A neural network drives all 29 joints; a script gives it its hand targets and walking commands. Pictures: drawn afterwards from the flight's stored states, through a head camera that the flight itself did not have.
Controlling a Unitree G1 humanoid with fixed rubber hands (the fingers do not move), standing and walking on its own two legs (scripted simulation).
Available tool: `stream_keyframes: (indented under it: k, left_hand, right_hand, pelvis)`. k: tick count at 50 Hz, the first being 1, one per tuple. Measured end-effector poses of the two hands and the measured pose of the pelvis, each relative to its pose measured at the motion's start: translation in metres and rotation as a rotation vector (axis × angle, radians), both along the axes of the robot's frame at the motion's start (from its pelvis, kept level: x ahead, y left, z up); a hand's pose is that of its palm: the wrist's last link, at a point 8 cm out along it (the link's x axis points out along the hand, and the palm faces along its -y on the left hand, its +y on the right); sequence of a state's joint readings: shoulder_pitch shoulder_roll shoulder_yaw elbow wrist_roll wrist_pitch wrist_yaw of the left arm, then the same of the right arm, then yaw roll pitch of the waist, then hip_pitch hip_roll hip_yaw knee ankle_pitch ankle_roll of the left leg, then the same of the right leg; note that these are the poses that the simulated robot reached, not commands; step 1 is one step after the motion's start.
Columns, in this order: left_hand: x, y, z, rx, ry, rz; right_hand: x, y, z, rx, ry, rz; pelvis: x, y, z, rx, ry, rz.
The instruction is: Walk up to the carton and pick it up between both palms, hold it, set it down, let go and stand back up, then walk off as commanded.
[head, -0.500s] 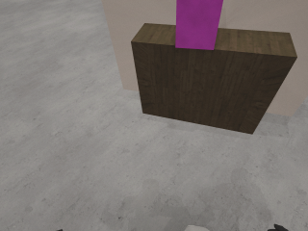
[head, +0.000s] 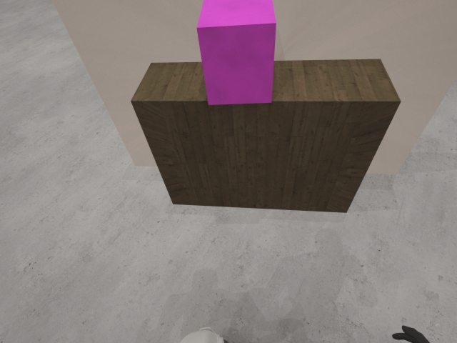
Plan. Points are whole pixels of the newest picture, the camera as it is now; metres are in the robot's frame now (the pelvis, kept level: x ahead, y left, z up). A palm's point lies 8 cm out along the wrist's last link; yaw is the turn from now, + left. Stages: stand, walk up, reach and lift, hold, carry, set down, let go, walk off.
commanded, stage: walk up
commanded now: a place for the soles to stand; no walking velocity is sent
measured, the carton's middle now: (238, 52) +0.93 +0.00 +0.04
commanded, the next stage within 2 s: none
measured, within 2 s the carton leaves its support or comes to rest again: neither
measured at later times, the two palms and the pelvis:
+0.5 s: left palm (116, 279) +0.26 +0.27 -0.09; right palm (437, 281) +0.25 -0.35 -0.08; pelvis +0.17 -0.04 +0.00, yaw -2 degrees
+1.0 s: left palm (128, 210) +0.42 +0.28 -0.08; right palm (405, 234) +0.35 -0.34 -0.10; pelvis +0.32 -0.02 +0.00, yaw -10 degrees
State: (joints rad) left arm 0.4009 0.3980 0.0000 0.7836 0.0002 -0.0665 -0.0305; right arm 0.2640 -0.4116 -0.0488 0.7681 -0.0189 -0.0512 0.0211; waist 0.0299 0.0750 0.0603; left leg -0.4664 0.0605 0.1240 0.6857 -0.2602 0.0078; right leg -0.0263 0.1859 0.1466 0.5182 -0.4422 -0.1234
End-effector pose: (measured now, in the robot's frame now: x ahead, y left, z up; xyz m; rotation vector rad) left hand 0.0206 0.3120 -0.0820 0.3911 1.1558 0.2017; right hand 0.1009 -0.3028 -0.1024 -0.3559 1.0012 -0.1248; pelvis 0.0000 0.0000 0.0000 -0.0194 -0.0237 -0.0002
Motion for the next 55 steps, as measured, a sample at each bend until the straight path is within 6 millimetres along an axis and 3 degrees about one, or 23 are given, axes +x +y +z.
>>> stream_keyframes:
  k: [3, 9, 13, 20, 29, 36, 41, 46, 55]
  left_hand:
    - [0.037, 0.007, -0.013, -0.013, 0.008, -0.025]
    - [0.116, 0.007, -0.007, -0.041, -0.055, -0.092]
    - [0.156, 0.007, -0.007, -0.049, -0.086, -0.120]
    - [0.203, -0.017, -0.011, -0.071, -0.085, -0.126]
    - [0.258, -0.060, 0.001, -0.012, -0.046, -0.126]
    - [0.289, -0.064, 0.024, 0.057, -0.003, -0.147]
    - [0.325, -0.059, 0.028, 0.076, -0.037, -0.177]
    - [0.365, -0.048, 0.019, 0.059, -0.079, -0.204]
    - [0.444, -0.005, -0.015, -0.011, -0.098, -0.243]
  right_hand:
    - [0.018, 0.006, 0.001, -0.016, 0.003, -0.018]
    - [0.043, 0.001, 0.027, -0.052, -0.021, -0.079]
    - [0.065, -0.009, 0.042, -0.088, -0.033, -0.081]
    - [0.108, -0.030, 0.040, -0.088, -0.039, -0.084]
    - [0.173, -0.065, -0.002, -0.001, -0.011, -0.100]
    - [0.199, -0.073, -0.008, 0.044, 0.004, -0.156]
    - [0.216, -0.067, -0.011, 0.055, -0.008, -0.194]
    - [0.236, -0.057, -0.006, 0.032, -0.027, -0.215]
    - [0.268, -0.017, 0.009, -0.053, 0.007, -0.239]
  pelvis:
    - [0.026, 0.008, -0.005, 0.023, -0.008, -0.009]
    - [0.068, 0.013, 0.008, -0.002, -0.029, -0.034]
    - [0.091, 0.008, 0.011, 0.004, -0.036, -0.037]
    - [0.135, -0.011, 0.009, 0.028, -0.040, -0.039]
    - [0.203, -0.054, -0.003, 0.039, 0.006, -0.064]
    - [0.246, -0.064, 0.007, 0.061, 0.002, -0.118]
    - [0.272, -0.058, 0.005, 0.040, -0.024, -0.151]
    - [0.297, -0.044, 0.002, 0.011, -0.045, -0.172]
    - [0.345, 0.007, -0.009, -0.034, -0.023, -0.167]
